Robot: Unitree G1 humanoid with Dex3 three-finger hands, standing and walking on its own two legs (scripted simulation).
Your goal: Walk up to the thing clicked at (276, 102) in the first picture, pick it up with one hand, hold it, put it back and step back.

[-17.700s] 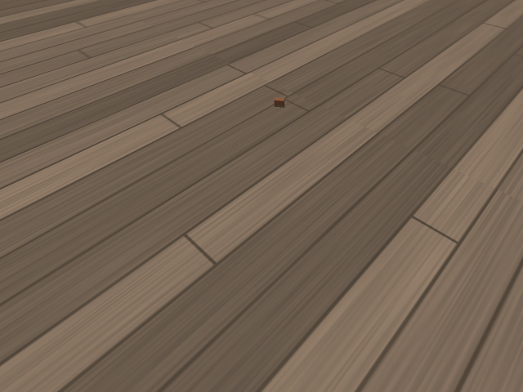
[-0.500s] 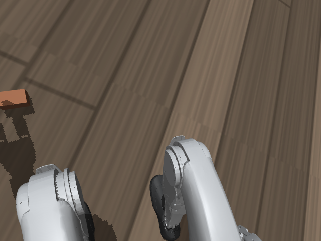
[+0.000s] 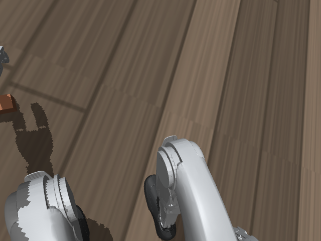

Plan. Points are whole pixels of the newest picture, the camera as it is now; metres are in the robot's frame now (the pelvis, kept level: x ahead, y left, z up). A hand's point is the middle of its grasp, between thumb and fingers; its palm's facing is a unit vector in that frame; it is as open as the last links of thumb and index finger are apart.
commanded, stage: approach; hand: left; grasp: from above
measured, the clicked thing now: out of the picture +0.51 +0.30 -0.30
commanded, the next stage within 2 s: close in in 0.32 s
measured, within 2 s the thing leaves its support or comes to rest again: neither
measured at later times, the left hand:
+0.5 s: hand out of the picture +0.48 +0.33 -0.18, palm faces -0.51 -0.09 -0.86, open 12.8 cm
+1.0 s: hand out of the picture +0.50 +0.30 -0.23, palm faces -0.44 -0.07 -0.89, open 13.1 cm
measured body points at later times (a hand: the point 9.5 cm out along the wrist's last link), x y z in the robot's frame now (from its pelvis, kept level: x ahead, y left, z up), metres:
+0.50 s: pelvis -0.01 +0.00 -0.01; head +0.27 +0.08 +0.34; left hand +0.50 +0.33 -0.13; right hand +0.04 -0.28 -0.09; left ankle +0.07 +0.13 -0.29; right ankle +0.11 -0.13 -0.29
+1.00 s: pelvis +0.00 +0.00 -0.02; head +0.28 +0.10 +0.32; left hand +0.52 +0.30 -0.18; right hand +0.01 -0.25 -0.08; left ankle +0.07 +0.13 -0.29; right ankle +0.11 -0.13 -0.29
